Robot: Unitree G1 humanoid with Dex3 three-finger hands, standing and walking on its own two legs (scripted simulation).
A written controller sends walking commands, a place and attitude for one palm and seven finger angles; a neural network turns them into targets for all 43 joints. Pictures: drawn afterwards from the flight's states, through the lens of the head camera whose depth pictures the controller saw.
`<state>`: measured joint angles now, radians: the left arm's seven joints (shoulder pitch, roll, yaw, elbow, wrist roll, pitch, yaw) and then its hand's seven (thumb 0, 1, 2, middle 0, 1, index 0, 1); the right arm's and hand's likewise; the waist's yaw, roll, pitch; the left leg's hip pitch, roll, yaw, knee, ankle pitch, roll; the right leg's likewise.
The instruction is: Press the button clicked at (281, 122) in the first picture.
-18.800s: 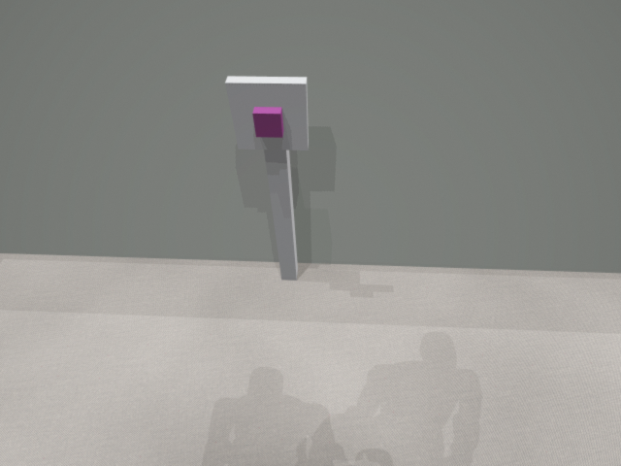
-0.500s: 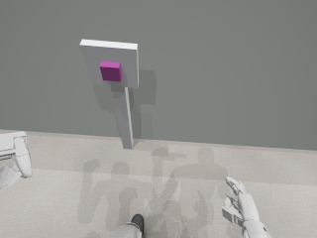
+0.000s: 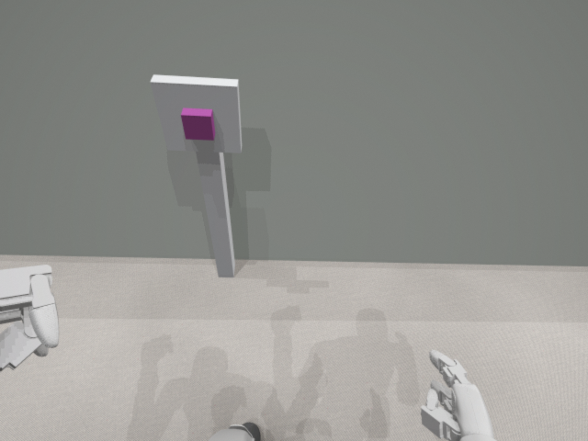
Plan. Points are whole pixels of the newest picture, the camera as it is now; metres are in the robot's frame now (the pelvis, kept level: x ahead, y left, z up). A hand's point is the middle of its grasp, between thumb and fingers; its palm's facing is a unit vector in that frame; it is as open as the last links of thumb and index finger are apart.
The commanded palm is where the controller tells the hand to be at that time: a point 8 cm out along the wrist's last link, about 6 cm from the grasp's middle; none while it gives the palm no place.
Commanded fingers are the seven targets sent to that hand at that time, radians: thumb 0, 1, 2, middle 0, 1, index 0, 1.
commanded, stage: stop stepping back and stand still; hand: left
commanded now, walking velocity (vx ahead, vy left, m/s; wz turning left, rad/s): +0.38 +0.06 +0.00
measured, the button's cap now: (199, 123) +0.75 +0.25 -0.02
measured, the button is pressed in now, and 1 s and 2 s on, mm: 0 0 0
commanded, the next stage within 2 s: let the arm hang, fingers relaxed in 0.54 s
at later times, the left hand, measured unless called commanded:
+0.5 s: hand out of the picture +0.13 +0.26 +0.17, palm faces +0.43 -0.80 -0.43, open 3.1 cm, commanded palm +0.08 +0.30 +0.18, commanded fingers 0.00 0.90 0.90 -1.30 -1.50 -1.30 -1.50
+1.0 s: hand out of the picture -0.02 +0.22 -0.17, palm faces +0.11 -0.97 -0.23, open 3.6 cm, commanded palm none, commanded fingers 0.00 0.90 0.90 -0.60 -0.74 -0.60 -0.74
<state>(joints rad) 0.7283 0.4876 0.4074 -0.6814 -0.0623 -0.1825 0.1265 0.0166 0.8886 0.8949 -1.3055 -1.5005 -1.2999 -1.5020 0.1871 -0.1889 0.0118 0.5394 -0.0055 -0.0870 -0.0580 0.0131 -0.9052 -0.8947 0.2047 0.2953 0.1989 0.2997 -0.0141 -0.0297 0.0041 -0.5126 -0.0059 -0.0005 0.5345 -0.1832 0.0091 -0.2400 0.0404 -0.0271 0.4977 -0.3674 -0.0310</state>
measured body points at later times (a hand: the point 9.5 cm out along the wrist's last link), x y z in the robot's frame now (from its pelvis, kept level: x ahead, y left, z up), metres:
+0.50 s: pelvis -0.04 +0.01 +0.00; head -0.06 +0.02 +0.45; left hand +0.10 +0.30 +0.19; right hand +0.10 -0.22 -0.09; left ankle -0.03 +0.12 -0.71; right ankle -0.02 -0.08 -0.73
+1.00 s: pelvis -0.05 +0.02 +0.00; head -0.03 +0.04 +0.45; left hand -0.03 +0.27 -0.15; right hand +0.03 -0.21 -0.14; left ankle -0.01 +0.14 -0.73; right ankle -0.02 -0.08 -0.73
